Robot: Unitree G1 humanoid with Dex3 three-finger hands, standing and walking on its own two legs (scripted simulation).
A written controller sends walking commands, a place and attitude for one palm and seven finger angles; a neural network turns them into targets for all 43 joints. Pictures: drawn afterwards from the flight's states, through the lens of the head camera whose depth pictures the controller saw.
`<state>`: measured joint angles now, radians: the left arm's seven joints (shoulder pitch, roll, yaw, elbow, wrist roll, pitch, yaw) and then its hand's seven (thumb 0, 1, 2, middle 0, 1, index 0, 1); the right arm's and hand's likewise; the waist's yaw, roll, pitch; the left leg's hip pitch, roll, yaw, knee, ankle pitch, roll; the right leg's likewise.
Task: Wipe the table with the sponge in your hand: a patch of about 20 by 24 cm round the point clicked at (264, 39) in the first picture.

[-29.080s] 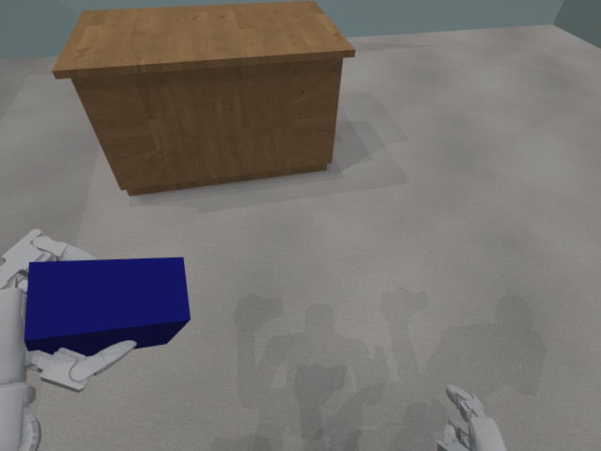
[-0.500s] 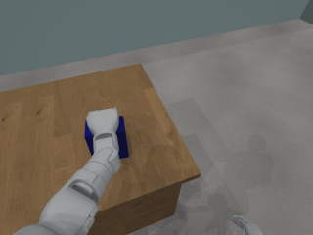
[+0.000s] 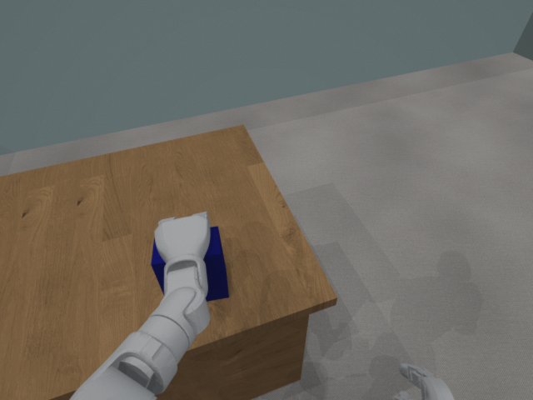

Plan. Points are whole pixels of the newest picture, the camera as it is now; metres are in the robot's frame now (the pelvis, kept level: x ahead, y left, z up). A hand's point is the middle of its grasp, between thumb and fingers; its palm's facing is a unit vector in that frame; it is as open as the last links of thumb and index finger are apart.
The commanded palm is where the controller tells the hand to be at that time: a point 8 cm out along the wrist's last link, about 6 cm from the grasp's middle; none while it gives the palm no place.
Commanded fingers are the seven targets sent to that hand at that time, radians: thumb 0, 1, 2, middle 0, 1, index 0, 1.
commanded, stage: wipe back along the third lane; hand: left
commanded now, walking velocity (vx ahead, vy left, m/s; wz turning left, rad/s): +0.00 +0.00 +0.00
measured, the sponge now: (195, 275) +0.35 +0.17 -0.04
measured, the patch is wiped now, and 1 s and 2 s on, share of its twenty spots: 0.90 0.90 0.90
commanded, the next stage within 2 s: slide back across to the middle lane in 1.06 s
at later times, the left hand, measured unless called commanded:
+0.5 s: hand (193, 272) +0.32 +0.16 +0.01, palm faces -0.03 -0.05 -1.00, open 10.5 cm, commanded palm +0.27 +0.15 +0.04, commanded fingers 0.00 0.10 1.30 -1.20 -1.60 -1.20 -1.60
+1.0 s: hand (194, 275) +0.32 +0.16 +0.01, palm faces -0.03 -0.05 -1.00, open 10.5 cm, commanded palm +0.27 +0.15 +0.03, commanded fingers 0.00 0.10 1.30 -1.20 -1.60 -1.20 -1.60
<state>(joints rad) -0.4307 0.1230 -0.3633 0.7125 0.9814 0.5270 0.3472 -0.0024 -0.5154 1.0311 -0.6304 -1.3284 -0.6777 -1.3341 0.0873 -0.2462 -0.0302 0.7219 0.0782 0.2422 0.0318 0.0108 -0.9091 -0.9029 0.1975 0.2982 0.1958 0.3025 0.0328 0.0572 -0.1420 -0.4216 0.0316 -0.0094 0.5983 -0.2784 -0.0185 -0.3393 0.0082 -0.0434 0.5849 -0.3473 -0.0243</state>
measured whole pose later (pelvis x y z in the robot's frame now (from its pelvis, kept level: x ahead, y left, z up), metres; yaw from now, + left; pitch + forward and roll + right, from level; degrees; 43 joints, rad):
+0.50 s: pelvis -0.01 +0.00 +0.00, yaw +0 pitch +4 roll +0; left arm -0.32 0.12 -0.41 0.58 0.99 0.54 0.34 -0.01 -0.51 1.03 -0.62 -1.33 -0.67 -1.34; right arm 0.07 -0.24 -0.03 0.71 0.08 0.24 0.04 0.01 -0.91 -0.90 0.20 0.30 0.20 0.30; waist 0.06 0.07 -0.14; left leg -0.40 0.03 -0.01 0.61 -0.28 -0.02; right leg -0.33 0.01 -0.04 0.61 -0.35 -0.03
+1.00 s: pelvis -0.01 -0.01 +0.00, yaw +0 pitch +4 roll +0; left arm -0.32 0.12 -0.41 0.56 1.01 0.55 0.32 -0.01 -0.51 1.03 -0.62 -1.33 -0.67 -1.34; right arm 0.05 -0.24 -0.03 0.69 0.08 0.24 0.04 0.01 -0.91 -0.90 0.20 0.30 0.20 0.30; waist 0.06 0.06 -0.13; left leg -0.42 0.03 -0.01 0.63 -0.28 -0.03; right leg -0.35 0.01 -0.05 0.63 -0.36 -0.04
